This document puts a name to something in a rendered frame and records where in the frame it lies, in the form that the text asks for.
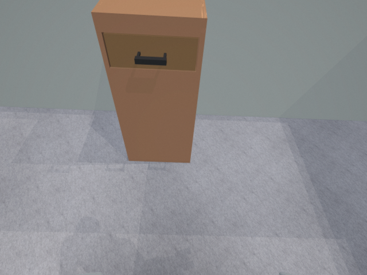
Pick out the cabinet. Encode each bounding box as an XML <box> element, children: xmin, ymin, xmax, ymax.
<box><xmin>91</xmin><ymin>0</ymin><xmax>208</xmax><ymax>163</ymax></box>

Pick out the drawer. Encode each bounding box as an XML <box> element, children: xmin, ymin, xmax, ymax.
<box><xmin>103</xmin><ymin>33</ymin><xmax>198</xmax><ymax>71</ymax></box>

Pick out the handle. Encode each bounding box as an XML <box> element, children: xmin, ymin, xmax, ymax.
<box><xmin>134</xmin><ymin>52</ymin><xmax>167</xmax><ymax>66</ymax></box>

